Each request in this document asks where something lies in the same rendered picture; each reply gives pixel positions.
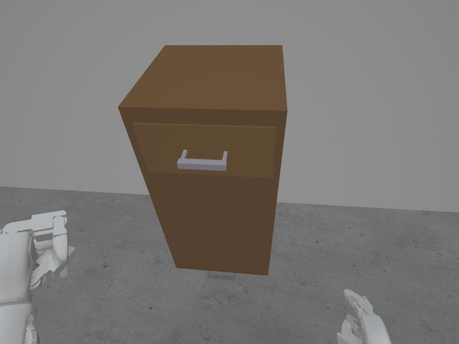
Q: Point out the left robot hand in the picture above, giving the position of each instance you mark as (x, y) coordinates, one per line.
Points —
(18, 255)

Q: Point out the right robot hand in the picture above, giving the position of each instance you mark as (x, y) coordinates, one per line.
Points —
(370, 329)

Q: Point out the drawer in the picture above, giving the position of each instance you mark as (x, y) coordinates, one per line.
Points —
(249, 148)

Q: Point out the left robot forearm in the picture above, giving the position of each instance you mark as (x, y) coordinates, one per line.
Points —
(16, 323)

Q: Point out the cabinet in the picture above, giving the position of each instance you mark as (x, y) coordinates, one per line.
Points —
(213, 222)

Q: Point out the handle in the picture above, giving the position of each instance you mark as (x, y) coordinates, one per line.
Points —
(202, 164)

